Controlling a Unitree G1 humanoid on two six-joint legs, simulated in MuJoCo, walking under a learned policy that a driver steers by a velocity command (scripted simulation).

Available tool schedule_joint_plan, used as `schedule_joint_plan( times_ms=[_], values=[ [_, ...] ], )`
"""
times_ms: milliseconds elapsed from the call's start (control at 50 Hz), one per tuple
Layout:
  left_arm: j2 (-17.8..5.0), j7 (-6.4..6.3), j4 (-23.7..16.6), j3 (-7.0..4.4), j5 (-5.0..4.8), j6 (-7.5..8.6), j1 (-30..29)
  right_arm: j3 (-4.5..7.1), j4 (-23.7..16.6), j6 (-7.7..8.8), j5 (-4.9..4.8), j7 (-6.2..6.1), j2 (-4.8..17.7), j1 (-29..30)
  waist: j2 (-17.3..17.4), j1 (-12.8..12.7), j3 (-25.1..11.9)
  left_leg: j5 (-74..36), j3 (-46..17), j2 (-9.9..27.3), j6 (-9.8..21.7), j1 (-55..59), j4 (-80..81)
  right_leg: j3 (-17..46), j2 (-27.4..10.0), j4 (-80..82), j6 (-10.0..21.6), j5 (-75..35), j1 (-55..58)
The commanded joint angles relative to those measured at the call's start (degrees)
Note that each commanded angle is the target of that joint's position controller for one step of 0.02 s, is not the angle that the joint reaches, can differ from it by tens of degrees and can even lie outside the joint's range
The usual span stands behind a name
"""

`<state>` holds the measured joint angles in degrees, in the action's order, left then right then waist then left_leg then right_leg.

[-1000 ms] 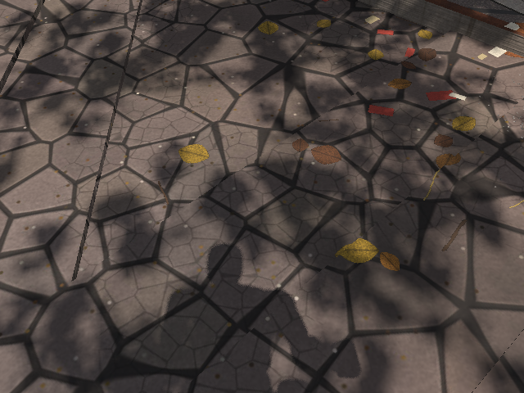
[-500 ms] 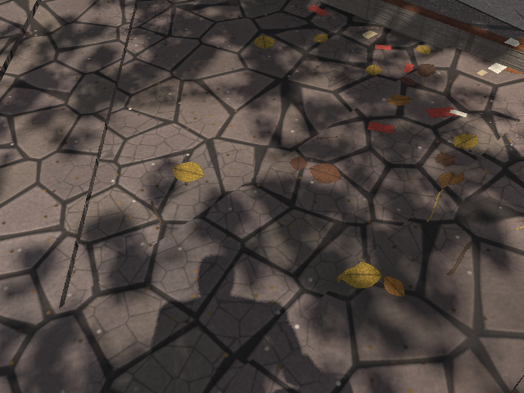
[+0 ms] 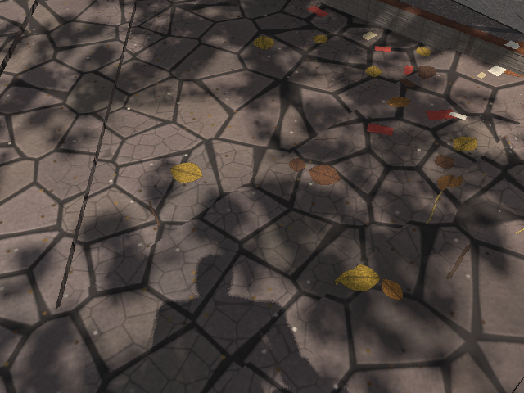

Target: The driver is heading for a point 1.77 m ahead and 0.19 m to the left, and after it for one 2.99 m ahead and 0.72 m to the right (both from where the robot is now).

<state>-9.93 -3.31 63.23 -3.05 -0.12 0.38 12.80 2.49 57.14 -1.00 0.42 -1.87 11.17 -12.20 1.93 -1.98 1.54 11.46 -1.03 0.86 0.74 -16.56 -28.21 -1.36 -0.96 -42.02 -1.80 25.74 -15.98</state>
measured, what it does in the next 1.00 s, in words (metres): lifts its left foot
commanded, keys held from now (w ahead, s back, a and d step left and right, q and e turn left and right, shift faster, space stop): no key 0.58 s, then w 0.42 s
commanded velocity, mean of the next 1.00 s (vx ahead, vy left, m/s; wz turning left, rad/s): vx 0.11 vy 0.00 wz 0.00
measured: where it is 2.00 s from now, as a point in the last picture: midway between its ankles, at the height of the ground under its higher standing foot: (258, 311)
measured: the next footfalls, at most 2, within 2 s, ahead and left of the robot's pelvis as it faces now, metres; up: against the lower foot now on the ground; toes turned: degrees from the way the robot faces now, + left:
left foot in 1.20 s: +0.37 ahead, +0.14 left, +0.00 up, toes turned +1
right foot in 1.72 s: +0.72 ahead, -0.06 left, +0.00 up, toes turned -2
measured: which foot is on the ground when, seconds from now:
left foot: down 0.00-0.78, up 0.80-1.00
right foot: down 0.00-1.00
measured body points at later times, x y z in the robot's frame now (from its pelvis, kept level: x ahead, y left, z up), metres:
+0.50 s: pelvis +0.00 +0.00 +0.00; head +0.02 +0.00 +0.45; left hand +0.00 +0.24 -0.16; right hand +0.05 -0.23 -0.15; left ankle +0.04 +0.11 -0.74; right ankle -0.04 -0.14 -0.71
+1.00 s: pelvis +0.10 -0.01 +0.03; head +0.11 -0.02 +0.48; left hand -0.01 +0.22 -0.11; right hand +0.26 -0.26 -0.10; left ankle +0.19 +0.13 -0.67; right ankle -0.03 -0.13 -0.71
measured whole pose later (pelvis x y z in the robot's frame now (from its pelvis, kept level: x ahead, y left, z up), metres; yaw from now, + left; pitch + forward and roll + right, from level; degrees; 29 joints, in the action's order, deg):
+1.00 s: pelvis +0.10 -0.01 +0.03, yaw +0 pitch +2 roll +0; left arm -10.1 -1.4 64.7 -3.1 -0.7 5.8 28.7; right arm 4.3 52.4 5.0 -1.9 0.6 14.0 -6.1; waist 1.1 -4.8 -1.3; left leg 9.0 0.1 3.0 1.9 -32.8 -45.3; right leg -2.2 -1.3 -21.0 0.1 22.1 -1.1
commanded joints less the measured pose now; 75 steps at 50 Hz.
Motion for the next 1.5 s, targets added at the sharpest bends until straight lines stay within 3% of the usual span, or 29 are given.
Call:
schedule_joint_plan(
  times_ms=[20,580,600,620,660,700,720,760,780,800,820,840,900,940,980,1040,1100,1140,1180,1200,1220,1240,1260,1280,1300,1340,1380,1440,1500],
  values=[
    [-5.0,-0.17,-0.8,-0.86,-0.02,0.35,2.7,0.99,-1.9,0.49,-0.02,-0.21,5.5,-1.6,-0.4,-0.1,-0.3,-3.5,-2.8,2.5,2.1,4.3,4.9,1.0,-1.2,7.5,3.4,-9.0,-5.0],
    [-3.5,-0.21,0.5,-0.81,-0.24,0.62,5.2,0.50,-0.7,0.68,-0.20,-0.34,3.8,-4.6,-0.3,0.1,0.3,-4.8,-2.7,2.3,2.2,5.1,4.9,0.8,-0.9,7.5,2.8,-9.4,-5.2],
    [-2.8,-0.09,1.3,-0.70,-0.21,0.57,6.8,0.33,0.1,0.60,-0.24,-0.35,3.1,-5.8,0.0,-0.1,-1.1,2.7,-2.4,1.8,2.3,5.6,5.2,-0.2,-0.3,7.6,3.0,-4.0,-4.6],
    [-3.3,-0.02,1.6,-0.95,-0.55,0.53,7.3,0.75,0.1,0.39,-0.79,-0.49,4.3,-6.5,0.4,0.4,-0.2,15.0,-2.7,1.3,3.1,5.0,5.8,-1.7,1.1,6.4,3.6,3.3,-5.9],
    [-3.4,0.08,0.3,-1.10,-1.13,1.17,6.1,1.57,-0.1,0.69,-1.59,-0.66,7.1,-8.2,4.0,1.5,3.7,34.9,-9.7,5.4,6.0,2.6,10.9,-3.1,2.0,3.5,5.1,10.6,-10.5],
    [-2.1,0.68,-0.9,-0.87,-1.56,2.75,4.6,2.14,0.0,1.98,-1.74,-0.41,8.4,-10.6,9.0,2.2,4.8,39.8,-21.0,12.7,9.8,4.4,16.6,-4.2,1.8,-3.1,5.9,5.6,-13.5],
    [-2.2,1.10,-1.0,-0.92,-1.58,3.38,4.4,2.33,-0.3,2.52,-1.60,-0.28,8.5,-10.7,8.9,2.0,4.5,38.6,-23.9,14.1,10.6,2.9,17.6,-3.4,1.2,-3.7,6.9,4.1,-11.6],
    [-2.2,1.73,0.2,-1.10,-1.31,4.19,8.7,2.29,-3.0,3.24,-2.07,0.00,8.2,-4.2,6.9,-1.9,4.2,33.2,-19.3,11.6,8.6,-5.5,16.0,-1.9,0.4,4.6,9.9,3.3,-0.7],
    [-3.8,1.67,2.0,-1.65,-1.18,4.43,14.7,1.90,-5.7,3.58,-2.63,0.09,6.9,2.8,3.5,-5.7,4.7,28.7,-10.8,6.5,5.2,-12.3,10.4,1.7,-1.5,12.8,11.7,6.3,6.4],
    [-8.5,1.43,4.0,-2.88,-1.42,4.90,21.2,1.06,-8.7,4.49,-3.42,0.03,3.2,8.1,-7.9,-7.6,5.7,19.6,0.9,-1.6,0.6,-21.8,-4.5,15.9,-8.6,22.3,15.2,14.8,13.4],
    [-12.9,1.43,3.9,-3.91,-1.30,5.57,23.4,0.73,-10.8,5.80,-3.72,0.16,2.4,11.5,-18.4,-8.5,7.1,16.4,1.5,-3.0,0.2,-33.3,-17.1,36.0,-19.7,29.4,20.1,11.0,19.8],
    [-9.0,1.20,3.1,-2.72,0.32,6.42,22.1,1.52,-10.6,6.69,-3.24,0.66,5.1,12.3,-11.3,-7.0,7.1,16.7,-4.5,0.1,0.9,-38.5,-26.5,38.7,-21.7,27.5,20.4,4.2,20.8],
    [-7.8,2.17,0.4,-1.52,-0.90,6.97,16.8,1.93,-7.7,7.43,-2.32,1.75,5.0,7.1,-5.8,-2.2,6.0,6.9,-3.3,4.2,2.3,-38.9,-28.9,26.1,-19.0,28.9,15.5,-9.6,21.4],
    [-6.4,2.14,-0.5,-0.83,-0.65,6.18,15.3,1.98,-8.1,7.13,-2.22,2.27,4.4,9.4,-6.9,-1.9,6.0,0.5,-0.7,4.3,1.4,-30.6,-21.4,17.1,-14.7,32.2,12.8,-12.9,16.1],
    [-7.1,1.71,-1.1,-0.79,-0.66,5.72,14.9,1.40,-9.0,6.84,-2.22,3.03,2.7,12.9,-7.4,-2.2,6.5,-6.8,1.5,2.6,0.9,-23.6,-12.7,10.1,-11.1,32.9,11.1,-15.9,12.5],
    [-9.9,1.27,-1.2,-1.48,-1.22,5.60,16.5,0.72,-10.7,6.51,-2.22,4.17,2.1,18.5,-7.7,-3.3,7.1,-13.3,3.4,0.4,0.8,-15.4,-3.1,6.0,-10.5,33.6,10.2,-16.8,9.2],
    [-10.9,1.41,-0.7,-2.14,-1.84,5.51,16.8,0.87,-12.4,6.19,-2.51,4.72,4.4,21.2,-8.4,-2.8,7.9,-13.0,1.7,1.2,2.3,-13.6,0.6,5.4,-13.1,32.2,9.5,-20.7,12.8],
    [-12.2,1.66,-0.8,-2.74,-1.75,5.01,15.8,1.70,-12.4,6.29,-2.32,4.80,7.0,19.3,-8.8,-0.3,5.8,-9.6,2.2,0.3,4.1,-9.6,1.1,4.5,-14.4,27.1,8.6,-34.9,16.8],
    [-12.7,2.09,-1.8,-2.82,-1.42,4.33,13.9,4.06,-8.3,6.27,-2.49,4.51,11.3,5.3,-8.3,7.3,-3.2,-9.2,4.9,-2.6,7.3,8.0,1.1,1.6,-12.0,10.4,6.7,-51.8,15.6],
    [-12.1,2.27,-2.9,-2.45,-0.85,4.33,12.6,5.17,-5.7,5.98,-2.21,4.03,13.8,-5.0,-6.3,11.9,-9.6,-9.1,-1.6,3.6,9.6,25.4,-2.1,1.2,-9.9,-4.8,5.0,-42.3,3.0],
    [-2.9,2.87,-4.2,-0.16,0.37,5.36,19.1,5.61,-4.2,5.91,-0.75,3.94,18.9,-10.1,12.2,7.2,-19.2,-7.1,-24.1,17.5,15.9,44.9,-1.9,0.5,0.1,-27.8,2.6,0.9,-16.7],
    [-3.7,2.90,-4.3,0.17,-2.26,7.22,19.6,4.69,-3.4,6.07,-0.54,4.55,16.3,-12.4,14.7,8.3,-25.7,0.0,-41.5,22.5,20.1,45.5,9.2,8.2,2.8,-37.8,3.0,7.8,-22.8],
    [-8.0,2.58,-6.2,-0.97,-3.57,8.25,13.0,3.81,-4.3,6.43,-0.88,4.53,12.6,-7.2,9.6,8.0,-16.4,-2.7,-34.2,19.9,17.3,39.0,10.4,8.5,-1.2,-39.9,4.1,4.3,-27.7],
    [-9.8,2.09,-7.3,-1.34,-3.43,8.65,8.2,3.07,-5.7,6.88,-0.91,4.45,10.0,-1.6,4.2,6.9,-10.8,-9.6,-25.2,17.5,15.1,29.3,11.1,7.2,-4.0,-37.5,4.8,-2.2,-26.5],
    [-9.9,1.47,-7.3,-1.80,-2.30,8.35,6.6,2.60,-6.4,7.30,-0.42,4.67,8.8,2.4,0.3,4.7,-7.4,-16.8,-20.1,15.5,13.9,20.9,12.0,6.3,-6.0,-34.8,4.4,-6.0,-23.6],
    [-8.2,1.44,-7.7,-2.36,-1.28,7.01,8.1,1.94,-5.6,7.83,0.17,4.80,6.7,3.5,1.1,1.4,-5.9,-21.4,-14.4,12.5,13.1,13.4,14.4,6.5,-8.3,-29.1,4.6,-9.9,-18.7],
    [-6.5,1.53,-8.8,-2.28,-1.36,5.88,7.1,1.83,-3.9,7.99,-0.49,4.17,7.0,1.5,1.4,0.2,-3.2,-21.0,-12.0,12.3,13.5,9.4,17.4,5.9,-9.2,-23.7,4.2,-10.5,-18.7],
    [-7.3,1.81,-12.6,-2.19,-0.50,5.52,-1.0,2.03,-2.9,7.88,-0.61,2.70,9.1,-1.0,0.3,0.9,0.1,-22.5,-9.5,11.9,13.6,8.5,20.5,5.0,-9.4,-13.9,3.0,-18.6,-24.2],
    [-6.5,2.75,-15.0,-1.45,-0.22,6.05,-8.4,1.86,-2.3,7.48,-0.93,1.88,9.5,-3.5,0.1,2.8,1.8,-23.2,-4.3,8.4,11.0,7.6,21.5,2.7,-7.1,-0.3,3.6,-30.4,-22.0]
  ],
)
Keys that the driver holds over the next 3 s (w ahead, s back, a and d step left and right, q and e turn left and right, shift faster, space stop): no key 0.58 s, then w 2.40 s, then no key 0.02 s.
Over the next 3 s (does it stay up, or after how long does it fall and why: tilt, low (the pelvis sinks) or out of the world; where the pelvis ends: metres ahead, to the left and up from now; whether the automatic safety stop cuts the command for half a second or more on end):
stays up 1.24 0.09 -0.03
